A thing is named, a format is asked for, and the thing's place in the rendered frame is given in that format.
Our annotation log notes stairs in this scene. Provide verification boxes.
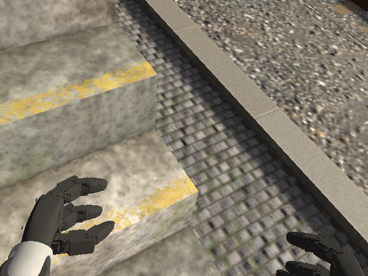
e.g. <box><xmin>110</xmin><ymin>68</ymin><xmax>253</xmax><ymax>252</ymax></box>
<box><xmin>0</xmin><ymin>0</ymin><xmax>222</xmax><ymax>276</ymax></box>

